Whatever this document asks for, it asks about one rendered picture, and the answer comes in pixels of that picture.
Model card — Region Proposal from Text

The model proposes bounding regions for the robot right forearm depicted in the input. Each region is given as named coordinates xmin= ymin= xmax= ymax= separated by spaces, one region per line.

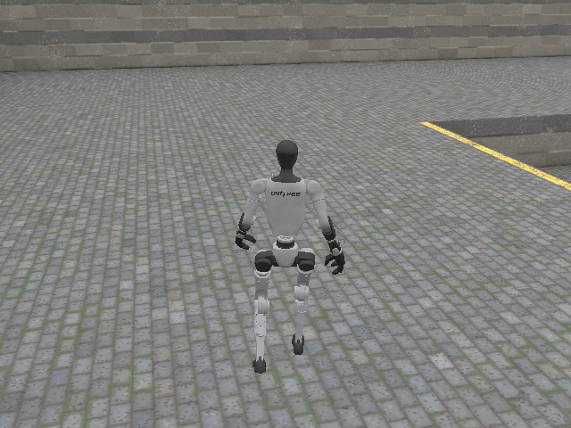
xmin=322 ymin=216 xmax=342 ymax=256

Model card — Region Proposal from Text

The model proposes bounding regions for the left robot foot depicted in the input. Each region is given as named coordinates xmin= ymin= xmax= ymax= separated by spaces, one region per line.
xmin=252 ymin=357 xmax=266 ymax=374

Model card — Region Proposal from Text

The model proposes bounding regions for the robot left forearm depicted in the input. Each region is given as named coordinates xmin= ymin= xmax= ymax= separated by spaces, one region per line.
xmin=236 ymin=213 xmax=250 ymax=239

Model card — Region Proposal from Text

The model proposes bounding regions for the left robot upper arm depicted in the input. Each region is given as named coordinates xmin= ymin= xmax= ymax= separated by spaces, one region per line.
xmin=242 ymin=178 xmax=268 ymax=226

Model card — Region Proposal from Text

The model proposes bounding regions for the left robot hand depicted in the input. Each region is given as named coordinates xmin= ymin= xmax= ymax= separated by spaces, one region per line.
xmin=235 ymin=235 xmax=256 ymax=250

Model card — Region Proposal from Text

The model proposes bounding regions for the right robot upper arm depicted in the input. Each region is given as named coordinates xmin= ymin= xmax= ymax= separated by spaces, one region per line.
xmin=304 ymin=179 xmax=330 ymax=230

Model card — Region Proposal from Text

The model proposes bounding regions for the robot head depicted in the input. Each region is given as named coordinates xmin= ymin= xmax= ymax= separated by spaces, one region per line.
xmin=271 ymin=140 xmax=301 ymax=183

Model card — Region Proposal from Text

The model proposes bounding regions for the right robot hand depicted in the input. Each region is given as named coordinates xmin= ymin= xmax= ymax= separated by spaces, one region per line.
xmin=325 ymin=252 xmax=345 ymax=275

